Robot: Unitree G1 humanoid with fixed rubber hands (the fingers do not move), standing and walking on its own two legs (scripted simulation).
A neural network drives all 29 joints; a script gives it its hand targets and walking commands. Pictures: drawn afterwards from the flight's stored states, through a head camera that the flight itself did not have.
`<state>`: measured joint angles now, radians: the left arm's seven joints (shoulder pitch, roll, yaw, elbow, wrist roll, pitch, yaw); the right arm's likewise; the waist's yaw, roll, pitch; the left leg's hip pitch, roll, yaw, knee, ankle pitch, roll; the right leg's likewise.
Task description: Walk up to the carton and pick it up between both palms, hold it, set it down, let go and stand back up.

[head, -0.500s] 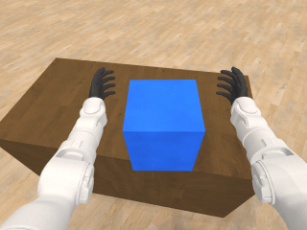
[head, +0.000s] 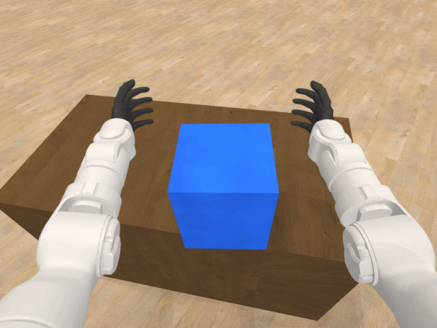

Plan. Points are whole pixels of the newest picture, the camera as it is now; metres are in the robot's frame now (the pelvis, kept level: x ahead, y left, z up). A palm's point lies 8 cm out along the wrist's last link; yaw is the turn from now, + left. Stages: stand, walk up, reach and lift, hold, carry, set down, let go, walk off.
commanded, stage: set down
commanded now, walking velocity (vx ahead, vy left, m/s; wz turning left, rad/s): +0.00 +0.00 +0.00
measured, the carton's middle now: (225, 189) +0.44 +0.01 -0.06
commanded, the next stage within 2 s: none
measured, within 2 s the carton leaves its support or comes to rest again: neither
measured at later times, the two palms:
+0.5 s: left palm (114, 160) +0.39 +0.21 +0.11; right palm (321, 160) +0.38 -0.17 +0.10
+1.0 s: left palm (121, 218) +0.32 +0.21 +0.03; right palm (322, 222) +0.30 -0.17 +0.02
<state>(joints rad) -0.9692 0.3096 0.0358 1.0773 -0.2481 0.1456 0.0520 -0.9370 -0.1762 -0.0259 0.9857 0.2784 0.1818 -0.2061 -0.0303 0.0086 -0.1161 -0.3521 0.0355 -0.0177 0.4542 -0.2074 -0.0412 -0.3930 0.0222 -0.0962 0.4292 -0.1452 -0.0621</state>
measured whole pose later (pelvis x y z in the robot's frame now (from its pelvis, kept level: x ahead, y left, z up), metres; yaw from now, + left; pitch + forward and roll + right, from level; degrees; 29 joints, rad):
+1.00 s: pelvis +0.02 +0.02 +0.01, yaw -1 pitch -3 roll -1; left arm -0.16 0.15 0.03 0.55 -0.08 -0.11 0.04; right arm -0.15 -0.11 -0.02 0.61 0.16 -0.17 -0.08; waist -0.01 0.01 0.02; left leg -0.12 0.02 0.00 0.41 -0.25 -0.01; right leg -0.16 0.02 -0.06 0.36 -0.16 -0.03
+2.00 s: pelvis +0.04 +0.02 +0.00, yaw -1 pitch -6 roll +0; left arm 0.12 0.21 -0.04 0.65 -0.08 -0.18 0.02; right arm 0.10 -0.14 0.01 0.82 0.10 -0.37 -0.02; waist 0.00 0.01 0.06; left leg -0.06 0.03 0.00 0.46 -0.31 -0.02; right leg -0.11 0.03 -0.05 0.45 -0.24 -0.04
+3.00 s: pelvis +0.03 +0.02 +0.00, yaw -2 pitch -6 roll -1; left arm 0.19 0.19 -0.01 0.48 0.00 0.13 0.02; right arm 0.18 -0.18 -0.04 0.74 -0.01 -0.21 0.02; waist 0.01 0.02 0.10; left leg -0.04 0.03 0.02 0.43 -0.29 -0.01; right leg -0.09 0.03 -0.02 0.41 -0.21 -0.03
